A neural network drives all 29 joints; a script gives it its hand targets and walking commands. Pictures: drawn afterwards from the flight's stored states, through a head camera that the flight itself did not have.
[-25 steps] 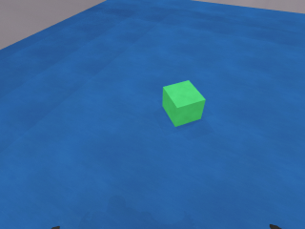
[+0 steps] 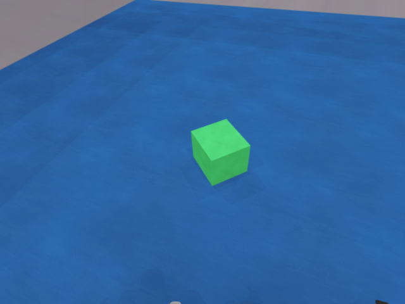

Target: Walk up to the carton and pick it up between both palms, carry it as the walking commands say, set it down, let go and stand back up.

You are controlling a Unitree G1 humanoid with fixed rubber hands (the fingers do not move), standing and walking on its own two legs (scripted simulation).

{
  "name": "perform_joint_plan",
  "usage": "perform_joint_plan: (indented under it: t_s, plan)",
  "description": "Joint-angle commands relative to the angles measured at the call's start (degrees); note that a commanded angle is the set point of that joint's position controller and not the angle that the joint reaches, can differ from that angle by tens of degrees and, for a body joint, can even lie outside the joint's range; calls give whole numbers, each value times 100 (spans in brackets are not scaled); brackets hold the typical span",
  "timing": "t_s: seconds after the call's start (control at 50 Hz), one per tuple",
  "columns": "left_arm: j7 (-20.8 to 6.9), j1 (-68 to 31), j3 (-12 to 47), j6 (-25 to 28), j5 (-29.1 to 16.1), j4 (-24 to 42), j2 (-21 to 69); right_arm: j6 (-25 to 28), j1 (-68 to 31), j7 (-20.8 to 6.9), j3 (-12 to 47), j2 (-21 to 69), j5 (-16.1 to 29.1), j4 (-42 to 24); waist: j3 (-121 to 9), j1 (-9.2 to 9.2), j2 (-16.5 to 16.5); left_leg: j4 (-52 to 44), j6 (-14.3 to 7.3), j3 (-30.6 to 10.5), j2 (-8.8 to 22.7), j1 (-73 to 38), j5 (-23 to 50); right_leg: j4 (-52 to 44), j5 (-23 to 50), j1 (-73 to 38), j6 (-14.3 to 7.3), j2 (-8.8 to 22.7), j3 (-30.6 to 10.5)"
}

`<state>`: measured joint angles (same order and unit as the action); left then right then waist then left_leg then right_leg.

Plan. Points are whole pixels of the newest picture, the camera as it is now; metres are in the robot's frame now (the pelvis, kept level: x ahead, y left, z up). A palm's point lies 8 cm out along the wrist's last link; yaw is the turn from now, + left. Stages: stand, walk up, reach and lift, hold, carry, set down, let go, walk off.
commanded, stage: walk up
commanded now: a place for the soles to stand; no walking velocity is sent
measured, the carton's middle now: (219, 151) +1.14 +0.01 -0.66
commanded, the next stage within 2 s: none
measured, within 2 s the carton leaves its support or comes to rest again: neither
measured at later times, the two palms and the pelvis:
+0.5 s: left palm (102, 201) +0.38 +0.32 -0.07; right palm (395, 290) +0.21 -0.34 -0.09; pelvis +0.21 +0.00 -0.01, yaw -4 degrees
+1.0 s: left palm (98, 180) +0.47 +0.37 -0.10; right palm (333, 168) +0.50 -0.31 -0.06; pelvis +0.40 +0.03 -0.01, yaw -3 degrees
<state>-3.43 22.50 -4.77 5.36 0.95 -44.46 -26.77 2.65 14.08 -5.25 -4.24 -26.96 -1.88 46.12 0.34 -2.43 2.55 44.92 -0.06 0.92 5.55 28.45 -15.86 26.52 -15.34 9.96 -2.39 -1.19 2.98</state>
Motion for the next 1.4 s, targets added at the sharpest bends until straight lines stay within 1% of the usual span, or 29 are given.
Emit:
perform_joint_plan:
  t_s: [0.0, 0.1, 0.12, 0.14, 0.16, 0.2, 0.24, 0.38, 0.46, 0.48, 0.5, 0.52, 0.54, 0.62, 0.74, 0.82, 0.84, 0.86, 0.88, 0.92, 0.96, 1.04, 1.14, 1.16, 1.18, 1.2, 1.24, 1.3, 1.38]
  plan:
    - [27, -258, -342, 90, -17, 504, -1443, 86, -503, -28, -286, -882, 21, -510, 523, 68, -983, -673, -41, 44, 8, -142, 324, -1528, -1471, 578, -933, 1428, -1525]
    - [61, -185, -160, 40, -7, 569, -1160, 242, 245, 73, -357, -913, 13, -369, 182, 520, -476, -1657, -250, 422, -542, -2138, 36, 9, -125, 1118, -712, 1111, -940]
    - [82, -84, -48, 50, -27, 644, -869, 308, 993, 174, -457, -1197, -41, -251, -368, 841, 347, -2068, -503, -460, -35, -3333, -652, 1758, 574, 1665, -481, 707, -497]
    - [108, -149, 48, 71, -131, 868, -500, 353, 1203, 231, -571, -1836, -60, -445, -573, 911, 1712, -3094, -1128, -3483, 1819, -3975, -2026, 3501, -1179, 3298, -60, -211, -127]
    - [210, -161, -54, 37, -62, 709, -1043, 357, 952, 237, -567, -1808, 93, -550, -319, 741, 505, -3124, -1489, -3745, 1948, -3279, -2251, 4132, -1320, 3416, -46, -29, -1032]
    - [163, 28, -135, 35, -155, 504, -1154, 338, 589, 238, -415, -1303, 174, -624, 151, 425, 43, -3005, -1387, -2329, 1482, -2473, -1370, 3770, -717, 3050, 41, 415, -1050]
    - [80, 24, -127, 12, -91, 441, -1005, 333, 410, 277, -341, -1228, 104, -674, 339, 379, 659, -3111, -1287, -1254, 1050, -1893, -470, 3004, -530, 2580, 162, 591, -670]
    - [-136, -798, -212, -4, -33, 544, -739, 366, 584, 198, -352, -1336, 150, -905, 287, 455, 611, -2911, -1233, -518, 872, -1331, 42, 1139, 304, 1423, 85, 430, 64]
    - [-61, -372, -349, 42, -16, 366, -895, 280, 667, 201, -239, -1126, 160, -972, 49, 63, 81, -1574, -846, -142, 654, -639, 208, 411, 343, -342, -87, 35, 168]
    - [28, 302, -450, 79, -10, 250, -1121, 281, 722, 230, -142, -880, 138, -1012, -229, -307, -711, 1, -647, 244, 293, -38, 604, 9, -350, -1260, -326, 468, -636]
    - [133, 704, -585, 129, -9, 393, -1746, 281, 809, 236, -35, -618, 206, -1164, -724, -471, -1796, 1859, -268, 397, -392, 1259, -865, -831, -1931, -1946, -1064, 2346, -3732]
    - [154, 427, -621, 131, -117, 482, -1947, 185, 727, 315, -141, -1061, 213, -1025, -468, -290, -1022, 2402, -293, -419, -313, 1525, -1314, -1129, -2207, -1356, -1453, 2790, -4284]
    - [174, 205, -566, 115, -167, 555, -1723, 151, 615, 336, -190, -1197, 239, -914, -116, -253, -609, 2499, -292, -714, -166, 1531, -1002, -1035, -1752, -989, -1518, 2588, -3666]
    - [182, -282, -391, 147, -82, 654, -1262, 176, 1034, 219, -214, -1006, 115, -590, 204, 175, -1068, 1179, -44, -313, 46, 653, -354, -907, 464, 147, -1160, 1650, -1493]
    - [119, -233, -336, 144, -57, 714, -1433, 141, 206, 22, -263, -762, 77, -786, 302, 107, -1242, -525, -94, 192, -130, -384, 312, -942, -402, 845, -987, 1534, -946]
    - [124, -260, -189, 79, -33, 687, -1306, 206, 497, 25, -353, -877, 65, -639, 209, 454, -764, -1329, -229, 407, -482, -1846, 147, -143, -922, 1525, -753, 1386, -751]
    - [146, -166, -91, 82, -26, 702, -1083, 250, 966, 94, -418, -1067, 49, -529, -76, 689, -225, -1620, -344, 63, -403, -2682, -268, 854, -355, 1820, -584, 1155, -483]
    - [139, -89, 4, 87, -132, 827, -710, 303, 1326, 176, -550, -1608, 0, -617, -450, 888, 1252, -2608, -882, -2389, 1094, -3586, -2023, 2911, -618, 2950, -125, 413, 239]
    - [229, -200, -28, 52, -75, 768, -929, 325, 1359, 211, -599, -1925, 113, -719, -329, 864, 1052, -3105, -1474, -3825, 1869, -3277, -2155, 3780, -1435, 3499, 21, 149, -260]
    - [253, 65, -119, 19, -157, 454, -1250, 291, 846, 244, -468, -1453, 224, -794, 36, 487, 144, -2889, -1536, -2715, 1554, -2354, -1503, 3841, -967, 3055, 91, 561, -685]
    - [194, 243, -133, 23, -110, 314, -1141, 249, 509, 280, -377, -1305, 163, -823, 285, 354, 717, -2882, -1333, -1506, 993, -1675, -918, 2922, -701, 2515, 164, 759, -387]
    - [58, -125, -169, 5, -29, 364, -915, 257, 659, 223, -377, -1353, 113, -896, 246, 489, 805, -2837, -1455, -1122, 949, -1267, -499, 1954, -528, 1918, 150, 629, -54]
    - [60, 71, -285, 103, -5, 227, -885, 148, 269, 145, -281, -1196, 138, -1115, 191, 112, 387, -2103, -976, -650, 586, -163, -1517, 596, 192, 114, 25, 73, 267]
    - [113, 414, -350, 131, -8, 150, -1015, 140, 324, 161, -191, -975, 113, -1136, 79, -89, -69, -1352, -791, -465, 388, 280, -1632, 375, -105, -607, -71, 111, -23]
    - [199, 949, -456, 178, 29, 88, -1328, 156, 293, 177, -77, -657, 105, -1245, -72, -418, -1068, 257, -479, 35, -122, 1238, -1418, -360, -1452, -1339, -443, 1109, -1659]
    - [250, 1061, -569, 223, 19, 201, -1948, 140, 324, 216, -50, -695, 122, -1287, -69, -386, -1587, 1628, -269, 109, -595, 2069, -1574, -1313, -2623, -1345, -1220, 2636, -4290]
    - [288, 517, -523, 199, -116, 420, -1729, 89, 435, 310, -199, -1190, 151, -1028, 288, -159, -546, 2033, -250, -882, -202, 1895, -1026, -1069, -1725, -713, -1477, 2581, -3572]
    - [286, 67, -411, 190, -69, 535, -1434, 115, 834, 220, -234, -1063, 95, -771, 285, 134, -1021, 1197, -57, -433, 9, 1000, -560, -774, 362, -19, -1154, 1862, -1752]
    - [246, 138, -336, 189, -41, 596, -1493, 66, 369, 74, -245, -790, 57, -914, 238, 98, -1295, -3, -92, 85, -102, -87, -222, -557, 664, 678, -1030, 1598, -953]
